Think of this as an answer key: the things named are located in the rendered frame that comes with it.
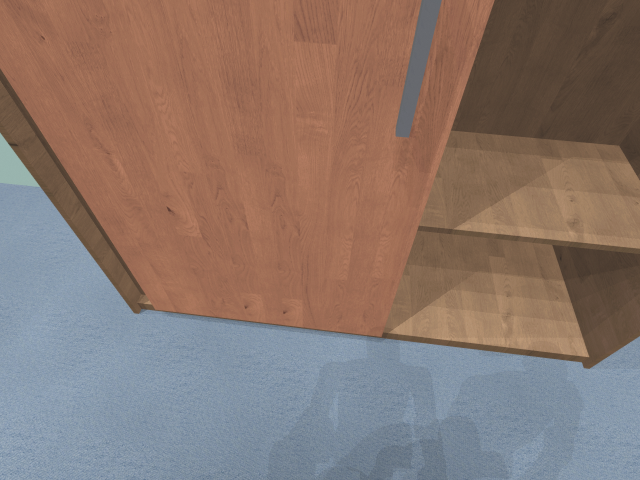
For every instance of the handle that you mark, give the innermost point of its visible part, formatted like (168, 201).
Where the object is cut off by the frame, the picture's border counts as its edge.
(425, 28)

